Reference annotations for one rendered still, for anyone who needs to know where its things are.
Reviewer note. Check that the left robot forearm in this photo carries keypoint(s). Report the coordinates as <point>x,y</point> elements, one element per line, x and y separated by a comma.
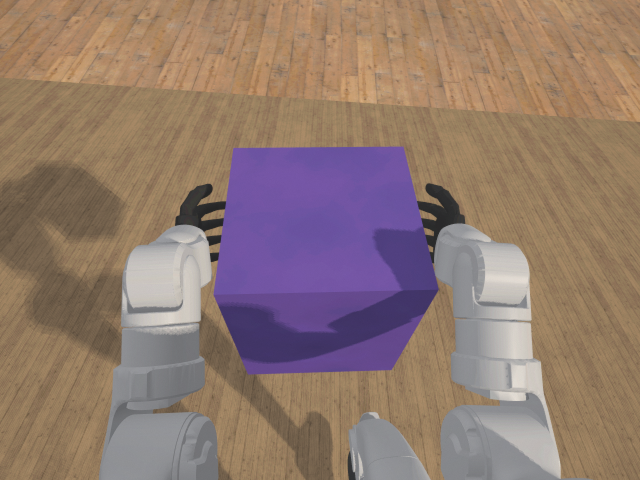
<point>161,300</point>

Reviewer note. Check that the robot left upper arm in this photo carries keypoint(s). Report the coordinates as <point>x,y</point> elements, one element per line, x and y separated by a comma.
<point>162,446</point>

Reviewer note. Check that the robot right upper arm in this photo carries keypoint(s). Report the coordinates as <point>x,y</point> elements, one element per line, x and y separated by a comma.
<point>481,442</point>

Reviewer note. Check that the right robot thigh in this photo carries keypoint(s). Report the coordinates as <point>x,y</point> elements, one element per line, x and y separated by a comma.
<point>380,452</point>

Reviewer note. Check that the right robot forearm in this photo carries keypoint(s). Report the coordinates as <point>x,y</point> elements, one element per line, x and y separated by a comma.
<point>491,292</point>

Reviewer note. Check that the robot left hand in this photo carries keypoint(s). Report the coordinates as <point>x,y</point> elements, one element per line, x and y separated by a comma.
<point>191,214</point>

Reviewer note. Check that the robot right hand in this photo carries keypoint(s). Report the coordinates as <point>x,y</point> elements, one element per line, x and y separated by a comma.
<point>448,215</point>

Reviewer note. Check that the carton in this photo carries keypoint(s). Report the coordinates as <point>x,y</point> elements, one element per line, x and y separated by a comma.
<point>323,264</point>

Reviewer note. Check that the robot right shin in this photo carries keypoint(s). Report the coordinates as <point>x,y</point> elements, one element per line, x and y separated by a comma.
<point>365,416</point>

